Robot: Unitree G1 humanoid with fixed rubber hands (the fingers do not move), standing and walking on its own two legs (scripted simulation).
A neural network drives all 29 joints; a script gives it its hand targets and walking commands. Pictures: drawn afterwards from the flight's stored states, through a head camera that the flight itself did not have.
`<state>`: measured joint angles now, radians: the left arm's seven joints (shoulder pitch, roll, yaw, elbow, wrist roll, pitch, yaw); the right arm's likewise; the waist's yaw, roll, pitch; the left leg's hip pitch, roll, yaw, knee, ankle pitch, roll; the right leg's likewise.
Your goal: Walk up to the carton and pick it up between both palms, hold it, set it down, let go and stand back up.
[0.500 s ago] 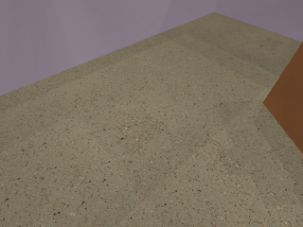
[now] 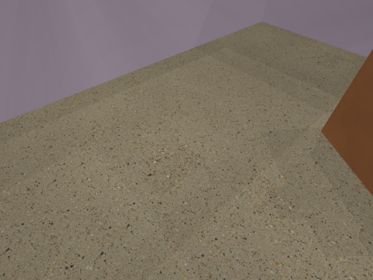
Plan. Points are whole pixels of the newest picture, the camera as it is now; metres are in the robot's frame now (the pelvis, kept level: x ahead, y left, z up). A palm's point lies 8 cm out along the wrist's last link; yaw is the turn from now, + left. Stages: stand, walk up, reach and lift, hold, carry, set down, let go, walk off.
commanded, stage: walk up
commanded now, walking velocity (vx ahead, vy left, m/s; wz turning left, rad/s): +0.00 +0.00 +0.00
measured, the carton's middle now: out of the picture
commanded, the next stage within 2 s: none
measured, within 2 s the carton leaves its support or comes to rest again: neither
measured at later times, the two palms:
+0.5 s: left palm (127, 267) +0.21 +0.14 -0.13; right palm out of the picture -0.01 -0.39 -0.19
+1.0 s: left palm (202, 200) +0.41 -0.05 -0.17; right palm out of the picture +0.14 -0.47 -0.13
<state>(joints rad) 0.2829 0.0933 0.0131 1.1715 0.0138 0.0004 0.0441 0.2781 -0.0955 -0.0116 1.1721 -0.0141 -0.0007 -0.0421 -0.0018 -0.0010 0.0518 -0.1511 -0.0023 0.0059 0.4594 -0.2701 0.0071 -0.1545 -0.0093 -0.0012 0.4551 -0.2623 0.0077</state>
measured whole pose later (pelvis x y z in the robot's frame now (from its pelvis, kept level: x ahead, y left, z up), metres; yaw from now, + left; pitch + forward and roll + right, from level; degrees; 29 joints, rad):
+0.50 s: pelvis +0.05 -0.12 -0.04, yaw -21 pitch -4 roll +1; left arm 0.26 0.33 0.09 0.92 0.02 0.00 -0.08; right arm 0.30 -0.31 -0.07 0.95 -0.11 -0.02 -0.04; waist 0.02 0.09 0.07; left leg -0.04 0.28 0.23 0.79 -0.54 0.01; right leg -0.46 -0.11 -0.09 0.79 -0.25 -0.01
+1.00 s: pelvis +0.24 -0.23 -0.03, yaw -39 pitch -3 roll +0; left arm 0.38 0.27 0.02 0.84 0.06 0.03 -0.07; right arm 0.34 -0.21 0.00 0.72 -0.04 -0.06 -0.04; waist 0.00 -0.05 0.06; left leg -0.40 0.08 0.14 0.75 -0.30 0.03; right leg -0.42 0.05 0.05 1.20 -0.50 0.01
